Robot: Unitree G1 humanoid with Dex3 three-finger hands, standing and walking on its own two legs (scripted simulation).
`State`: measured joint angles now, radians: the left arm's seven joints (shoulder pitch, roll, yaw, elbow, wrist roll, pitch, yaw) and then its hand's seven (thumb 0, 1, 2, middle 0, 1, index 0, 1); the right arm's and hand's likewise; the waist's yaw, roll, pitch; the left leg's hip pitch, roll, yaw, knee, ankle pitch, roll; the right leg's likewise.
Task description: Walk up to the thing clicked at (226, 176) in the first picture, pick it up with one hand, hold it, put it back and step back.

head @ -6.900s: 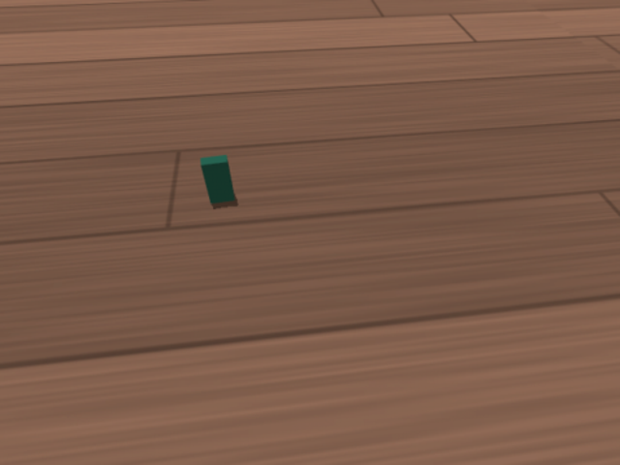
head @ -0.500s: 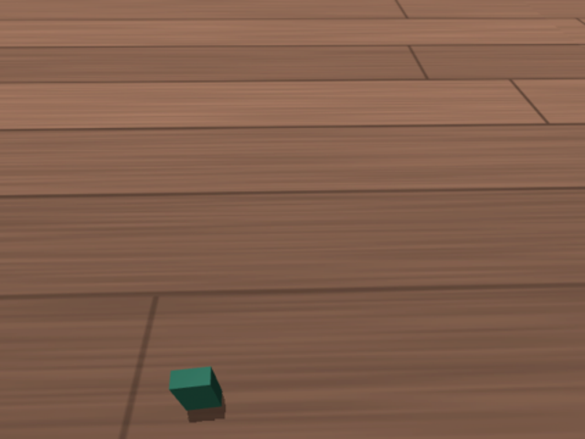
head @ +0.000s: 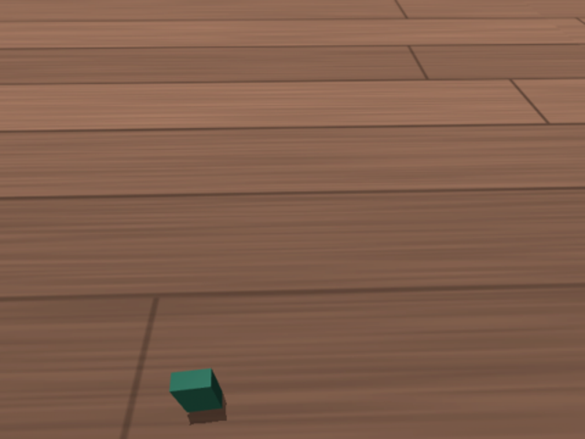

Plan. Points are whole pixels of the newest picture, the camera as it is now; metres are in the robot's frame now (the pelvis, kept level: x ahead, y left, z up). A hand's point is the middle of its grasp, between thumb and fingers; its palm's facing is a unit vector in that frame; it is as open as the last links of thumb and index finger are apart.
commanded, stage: stand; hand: left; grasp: from the side
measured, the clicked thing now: (198, 391) +0.37 +0.27 -0.67
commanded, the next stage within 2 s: go down in 0.48 s
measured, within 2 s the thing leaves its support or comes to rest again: neither
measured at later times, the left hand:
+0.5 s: hand out of the picture +0.07 +0.26 -0.16, palm faces -0.02 -0.94 -0.35, open 7.4 cm
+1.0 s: hand out of the picture +0.15 +0.28 -0.17, palm faces +0.06 -0.93 -0.35, open 14.7 cm
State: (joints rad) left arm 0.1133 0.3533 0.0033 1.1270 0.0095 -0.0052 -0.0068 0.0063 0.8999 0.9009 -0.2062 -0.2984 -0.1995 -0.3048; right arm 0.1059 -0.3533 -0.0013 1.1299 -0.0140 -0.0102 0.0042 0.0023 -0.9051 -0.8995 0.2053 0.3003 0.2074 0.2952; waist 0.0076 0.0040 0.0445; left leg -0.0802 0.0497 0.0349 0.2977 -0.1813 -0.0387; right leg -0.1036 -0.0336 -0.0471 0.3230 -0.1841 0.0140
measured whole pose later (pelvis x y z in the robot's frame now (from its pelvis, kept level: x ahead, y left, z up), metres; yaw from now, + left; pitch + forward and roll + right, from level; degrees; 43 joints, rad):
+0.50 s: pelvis +0.00 +0.00 +0.00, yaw +0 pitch -2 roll +0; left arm 0.12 0.35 0.00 1.12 0.01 -0.01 0.00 0.01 0.90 0.90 -0.21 -0.30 -0.20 -0.30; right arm 0.11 -0.35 0.00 1.13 -0.01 -0.01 0.01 0.00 -0.91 -0.90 0.21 0.30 0.21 0.30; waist 0.00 0.00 0.05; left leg -0.08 0.05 0.04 0.30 -0.19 -0.04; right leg -0.10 -0.03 -0.05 0.32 -0.18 0.02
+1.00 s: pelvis -0.01 +0.01 -0.03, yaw +0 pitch +8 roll -1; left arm 0.04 0.35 0.21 0.89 0.08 0.10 -0.03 0.00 0.02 0.17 -0.07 -0.03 -0.06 -0.04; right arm 0.26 -0.24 -0.03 0.71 0.02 -0.08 -0.02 0.01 -0.94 -0.91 0.21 0.30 0.21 0.30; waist -0.03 -0.01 -0.03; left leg -0.48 0.05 0.03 0.69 -0.34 -0.02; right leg -0.49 -0.05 -0.03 0.66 -0.32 0.03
